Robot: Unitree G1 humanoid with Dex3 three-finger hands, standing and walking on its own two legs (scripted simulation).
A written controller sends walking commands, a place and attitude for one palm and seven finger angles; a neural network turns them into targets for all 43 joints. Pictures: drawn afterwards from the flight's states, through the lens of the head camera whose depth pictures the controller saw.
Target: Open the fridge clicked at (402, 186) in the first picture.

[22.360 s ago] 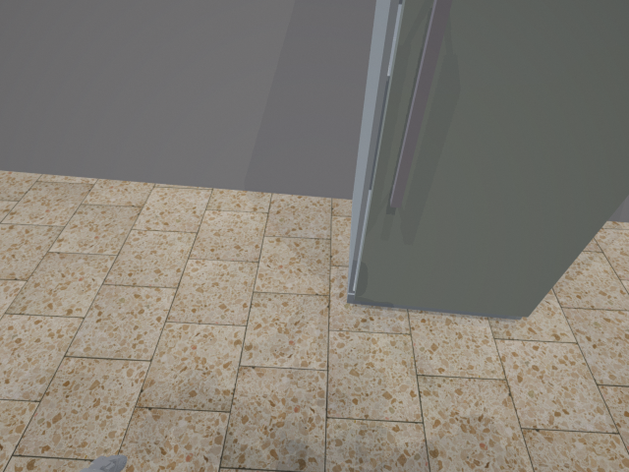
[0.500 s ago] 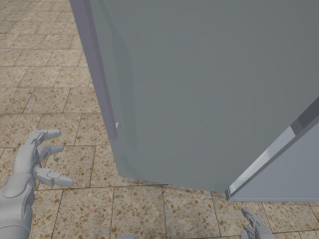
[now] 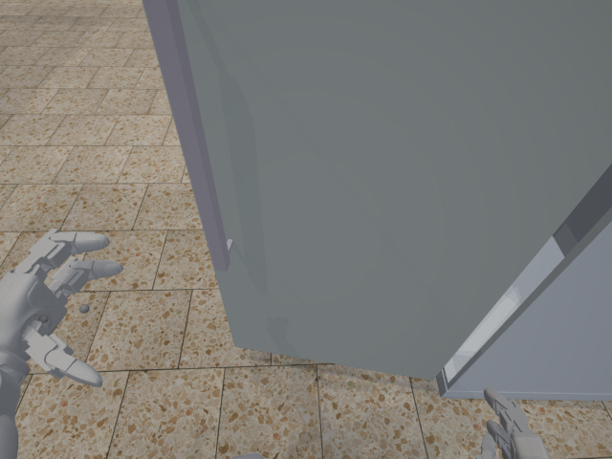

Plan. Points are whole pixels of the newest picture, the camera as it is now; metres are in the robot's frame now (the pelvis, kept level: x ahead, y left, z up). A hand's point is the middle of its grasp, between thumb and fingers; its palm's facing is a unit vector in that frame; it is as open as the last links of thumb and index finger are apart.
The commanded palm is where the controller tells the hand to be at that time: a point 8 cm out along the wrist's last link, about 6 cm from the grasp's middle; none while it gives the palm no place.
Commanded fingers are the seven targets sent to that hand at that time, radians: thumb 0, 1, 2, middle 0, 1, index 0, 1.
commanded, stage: draw the hand back to the body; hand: left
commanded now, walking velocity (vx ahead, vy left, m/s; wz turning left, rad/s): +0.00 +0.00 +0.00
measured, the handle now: (205, 161) +0.49 +0.21 +0.12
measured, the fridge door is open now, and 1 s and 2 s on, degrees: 81 81 81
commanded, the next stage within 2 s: step back with the hand held close in 1.04 s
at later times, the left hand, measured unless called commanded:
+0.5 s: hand (56, 261) +0.26 +0.29 +0.17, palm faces +0.46 -0.81 -0.37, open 10.3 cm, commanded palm +0.20 +0.32 +0.19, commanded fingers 0.00 0.65 0.78 -0.21 -0.45 -0.21 -0.45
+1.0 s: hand (59, 270) +0.23 +0.26 +0.19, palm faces +0.46 -0.80 -0.38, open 7.4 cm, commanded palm +0.19 +0.29 +0.22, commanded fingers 0.00 0.90 0.90 -0.20 -0.30 -0.20 -0.30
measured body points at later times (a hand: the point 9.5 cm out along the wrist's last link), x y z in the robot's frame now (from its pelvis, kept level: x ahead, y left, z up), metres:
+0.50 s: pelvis +0.05 +0.01 +0.04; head +0.03 -0.01 +0.49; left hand +0.23 +0.33 +0.19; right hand +0.24 -0.20 -0.04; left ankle +0.03 +0.11 -0.70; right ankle +0.03 -0.12 -0.70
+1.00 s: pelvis +0.05 -0.01 +0.04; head +0.02 -0.03 +0.49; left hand +0.20 +0.30 +0.21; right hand +0.23 -0.23 -0.04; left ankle +0.03 +0.11 -0.70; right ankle +0.03 -0.12 -0.70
